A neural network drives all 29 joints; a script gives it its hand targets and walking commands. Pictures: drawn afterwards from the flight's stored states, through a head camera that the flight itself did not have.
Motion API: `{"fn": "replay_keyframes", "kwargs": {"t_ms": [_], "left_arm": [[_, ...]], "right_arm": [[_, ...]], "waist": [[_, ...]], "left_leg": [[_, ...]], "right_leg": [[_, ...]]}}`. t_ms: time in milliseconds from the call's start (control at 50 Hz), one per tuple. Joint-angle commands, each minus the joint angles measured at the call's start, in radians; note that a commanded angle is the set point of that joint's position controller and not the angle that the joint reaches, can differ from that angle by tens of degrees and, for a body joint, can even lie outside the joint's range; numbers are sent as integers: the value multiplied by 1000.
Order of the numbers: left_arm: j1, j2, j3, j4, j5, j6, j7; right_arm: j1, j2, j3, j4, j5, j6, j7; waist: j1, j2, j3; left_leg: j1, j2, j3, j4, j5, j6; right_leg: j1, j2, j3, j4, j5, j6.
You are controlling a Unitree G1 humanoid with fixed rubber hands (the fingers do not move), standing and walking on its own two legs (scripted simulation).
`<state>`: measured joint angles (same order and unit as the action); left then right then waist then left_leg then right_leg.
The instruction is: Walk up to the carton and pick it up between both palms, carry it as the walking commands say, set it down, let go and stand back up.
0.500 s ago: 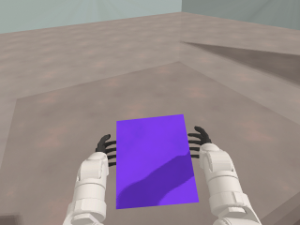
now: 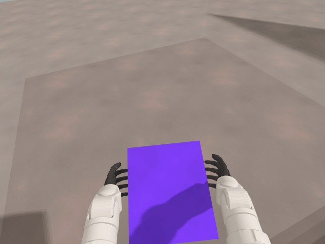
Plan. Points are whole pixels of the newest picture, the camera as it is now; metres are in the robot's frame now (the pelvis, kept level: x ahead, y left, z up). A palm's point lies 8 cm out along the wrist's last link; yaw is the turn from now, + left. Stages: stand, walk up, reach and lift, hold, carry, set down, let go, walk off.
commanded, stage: set down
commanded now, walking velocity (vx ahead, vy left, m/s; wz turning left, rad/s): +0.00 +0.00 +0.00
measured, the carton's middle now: (168, 193) +0.31 +0.03 -0.09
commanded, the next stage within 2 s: none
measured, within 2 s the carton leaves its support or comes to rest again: neither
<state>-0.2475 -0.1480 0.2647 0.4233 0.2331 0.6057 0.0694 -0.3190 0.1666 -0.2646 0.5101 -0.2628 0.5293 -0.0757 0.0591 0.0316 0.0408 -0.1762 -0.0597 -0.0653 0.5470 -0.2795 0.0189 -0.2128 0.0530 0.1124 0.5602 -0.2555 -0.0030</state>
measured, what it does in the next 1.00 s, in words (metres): lowers itself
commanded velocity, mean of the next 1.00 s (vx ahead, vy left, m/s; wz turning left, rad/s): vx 0.00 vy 0.00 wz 0.00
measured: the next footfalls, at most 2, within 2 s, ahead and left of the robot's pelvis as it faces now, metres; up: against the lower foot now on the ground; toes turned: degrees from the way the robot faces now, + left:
none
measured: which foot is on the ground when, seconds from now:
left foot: down 0.00-1.00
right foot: down 0.00-1.00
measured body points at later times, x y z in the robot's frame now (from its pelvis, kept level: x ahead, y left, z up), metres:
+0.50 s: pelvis +0.00 -0.03 -0.02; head +0.09 -0.03 +0.42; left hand +0.29 +0.18 -0.08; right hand +0.34 -0.12 -0.08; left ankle +0.02 +0.11 -0.73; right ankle +0.03 -0.12 -0.73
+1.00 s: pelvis -0.05 +0.00 -0.11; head +0.13 +0.01 +0.30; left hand +0.32 +0.19 -0.19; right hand +0.36 -0.10 -0.18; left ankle +0.01 +0.11 -0.73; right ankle +0.03 -0.12 -0.73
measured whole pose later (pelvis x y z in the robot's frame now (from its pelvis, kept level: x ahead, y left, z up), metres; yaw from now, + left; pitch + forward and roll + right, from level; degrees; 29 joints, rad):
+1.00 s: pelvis -0.05 +0.00 -0.11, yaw +0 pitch +29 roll +0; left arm -0.52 -0.14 0.40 0.49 0.14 0.28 0.11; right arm -0.62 0.18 -0.36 0.59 -0.21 0.22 -0.18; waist 0.06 -0.04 -0.11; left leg -1.28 -0.09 -0.06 1.22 -0.44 0.00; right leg -1.30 0.10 0.10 1.21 -0.40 0.02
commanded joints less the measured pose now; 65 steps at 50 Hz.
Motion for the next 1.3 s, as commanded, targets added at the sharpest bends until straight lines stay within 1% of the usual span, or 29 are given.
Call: {"fn": "replay_keyframes", "kwargs": {"t_ms": [0, 20, 40, 80, 100, 180, 220, 300, 420, 480, 600, 620, 640, 660, 680, 720, 740, 780, 840, 880, 920, 1020, 1040, 1080, 1100, 1180, 1200, 1220, 1280], "left_arm": [[-673, -979, -569, -115, -251, -138, -282], [-663, -963, -566, -119, -244, -151, -285], [-642, -942, -553, -119, -236, -163, -288], [-634, -904, -541, -113, -224, -184, -297], [-629, -882, -532, -114, -217, -191, -302], [-623, -801, -538, -118, -207, -227, -328], [-623, -758, -511, -96, -187, -243, -337], [-652, -721, -480, -60, -166, -291, -357], [-701, -719, -426, 17, -121, -372, -363], [-741, -730, -438, 5, -128, -402, -357], [-791, -765, -488, -28, -154, -412, -332], [-798, -784, -507, -26, -166, -407, -326], [-805, -798, -512, -23, -171, -403, -322], [-811, -811, -523, -27, -182, -398, -317], [-833, -834, -552, -42, -202, -394, -311], [-873, -857, -580, -51, -224, -389, -303], [-890, -868, -589, -50, -231, -383, -296], [-919, -892, -614, -58, -244, -377, -281], [-965, -895, -597, -34, -232, -365, -258], [-988, -898, -595, -38, -229, -361, -250], [-1001, -889, -578, -29, -215, -357, -237], [-1059, -875, -564, -36, -213, -353, -225], [-1060, -876, -566, -37, -216, -351, -226], [-1059, -871, -562, -32, -221, -349, -231], [-1082, -863, -576, -47, -231, -352, -233], [-1122, -842, -584, -57, -250, -354, -241], [-1133, -833, -579, -46, -250, -355, -243], [-1139, -838, -582, -50, -260, -356, -244], [-1177, -821, -580, -50, -275, -358, -249]], "right_arm": [[-544, 1016, 612, -66, 241, -87, 318], [-530, 1028, 631, -82, 242, -99, 308], [-531, 1037, 651, -87, 252, -110, 300], [-493, 1047, 655, -78, 238, -129, 278], [-480, 1050, 656, -68, 238, -138, 267], [-402, 1059, 652, -51, 220, -173, 224], [-359, 1046, 609, 5, 198, -188, 209], [-360, 1049, 556, 50, 168, -234, 185], [-451, 1028, 495, 103, 127, -314, 173], [-513, 1011, 506, 95, 131, -340, 172], [-639, 993, 591, 54, 147, -347, 177], [-658, 986, 597, 47, 146, -347, 179], [-671, 969, 601, 44, 138, -346, 181], [-689, 968, 610, 39, 140, -343, 185], [-691, 961, 613, 30, 139, -342, 187], [-697, 952, 605, 40, 133, -339, 189], [-715, 945, 601, 44, 135, -336, 194], [-729, 945, 591, 48, 137, -329, 201], [-760, 928, 552, 108, 130, -314, 219], [-783, 924, 540, 122, 135, -308, 227], [-809, 923, 532, 146, 142, -305, 240], [-867, 933, 535, 168, 162, -299, 243], [-867, 936, 536, 174, 163, -299, 238], [-891, 939, 549, 160, 174, -299, 226], [-886, 946, 556, 157, 181, -299, 218], [-918, 952, 571, 144, 194, -302, 190], [-922, 945, 569, 150, 192, -302, 183], [-928, 943, 568, 142, 189, -303, 176], [-952, 951, 580, 135, 198, -303, 155]], "waist": [[57, -60, -489], [65, -65, -520], [87, -67, -539], [79, -86, -565], [86, -79, -571], [63, -82, -596], [54, -84, -570], [36, -92, -568], [26, -67, -635], [36, -56, -736], [85, -36, -958], [76, -35, -975], [78, -22, -992], [81, -35, -1011], [56, -26, -1045], [30, -25, -1071], [32, -15, -1080], [11, -10, -1099], [22, 5, -1049], [22, -2, -1054], [45, 4, -1058], [61, -6, -1115], [53, -19, -1131], [62, -30, -1172], [53, -24, -1195], [51, -32, -1262], [54, -22, -1262], [44, -39, -1278], [47, -44, -1311]], "left_leg": [[56, 12, -45, -49, 420, -15], [33, 3, -38, -39, 407, -11], [7, -6, -31, -35, 407, -5], [-58, -16, -27, -27, 386, 5], [-89, -23, -21, -24, 374, 8], [-176, -31, -17, -16, 335, 17], [-226, -32, -15, -12, 315, 19], [-305, -37, -10, 17, 252, 22], [-453, -42, -3, 123, 208, 12], [-505, -42, 1, 188, 224, 5], [-542, -45, 20, 301, 250, -15], [-523, -45, 19, 313, 254, -16], [-524, -48, 25, 330, 249, -25], [-517, -48, 24, 342, 254, -28], [-495, -49, 23, 356, 265, -35], [-494, -50, 23, 389, 258, -46], [-481, -49, 19, 401, 248, -52], [-469, -50, 12, 424, 235, -63], [-509, -44, -3, 444, 157, -74], [-546, -49, 0, 465, 142, -79], [-554, -48, -10, 485, 150, -82], [-603, -59, 0, 555, 168, -81], [-620, -64, 8, 574, 183, -81], [-656, -72, 23, 608, 213, -76], [-673, -76, 35, 627, 223, -78], [-738, -84, 47, 685, 249, -76], [-760, -86, 51, 695, 235, -75], [-772, -87, 53, 708, 242, -77], [-826, -90, 65, 744, 219, -75]], "right_leg": [[81, 21, 30, -44, 252, -38], [105, 16, 38, -37, 300, -37], [126, 12, 45, -24, 356, -34], [158, 2, 58, -7, 445, -27], [173, -7, 67, -3, 476, -24], [213, -41, 103, 8, 611, 3], [187, -48, 108, 15, 635, 14], [149, -52, 110, 36, 595, 28], [4, -25, 90, 119, 450, 23], [-54, -6, 83, 183, 406, 16], [-184, 41, 46, 313, 306, 4], [-230, 52, 32, 328, 275, 3], [-269, 59, 21, 344, 242, -3], [-301, 67, 11, 356, 225, -3], [-334, 75, 0, 373, 216, -4], [-406, 81, -13, 398, 181, -4], [-452, 84, -24, 416, 148, -6], [-517, 95, -39, 444, 113, -10], [-637, 101, -54, 490, 29, -15], [-664, 107, -58, 512, 21, -14], [-730, 112, -70, 550, 4, -12], [-791, 119, -78, 608, 2, -10], [-789, 121, -78, 615, 14, -9], [-781, 125, -80, 639, 45, -5], [-770, 125, -74, 645, 63, -4], [-773, 132, -75, 693, 100, 2], [-785, 132, -76, 707, 94, 1], [-785, 135, -76, 714, 102, 2], [-778, 138, -72, 746, 105, 5]]}}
